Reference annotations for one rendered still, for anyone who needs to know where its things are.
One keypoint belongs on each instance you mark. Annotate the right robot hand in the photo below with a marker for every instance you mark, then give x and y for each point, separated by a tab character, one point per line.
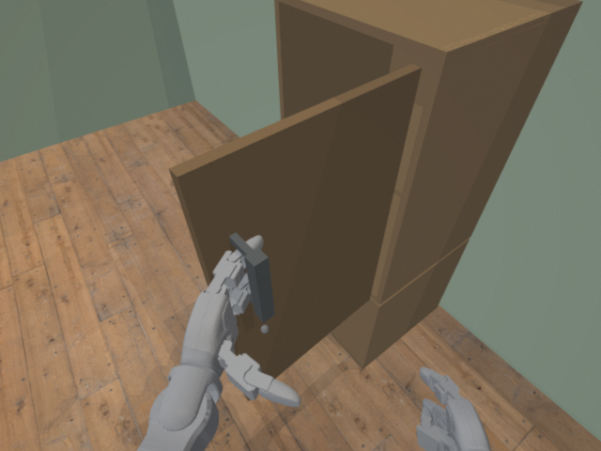
458	428

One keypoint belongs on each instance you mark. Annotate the handle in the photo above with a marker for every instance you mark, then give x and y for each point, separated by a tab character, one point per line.
258	270

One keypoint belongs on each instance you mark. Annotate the left robot forearm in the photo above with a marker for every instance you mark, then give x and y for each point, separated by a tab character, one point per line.
184	416

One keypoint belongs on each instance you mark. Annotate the left robot hand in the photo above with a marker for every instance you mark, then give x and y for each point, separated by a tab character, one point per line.
213	319

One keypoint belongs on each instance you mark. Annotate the cupboard door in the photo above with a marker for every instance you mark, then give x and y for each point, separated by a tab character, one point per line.
317	187

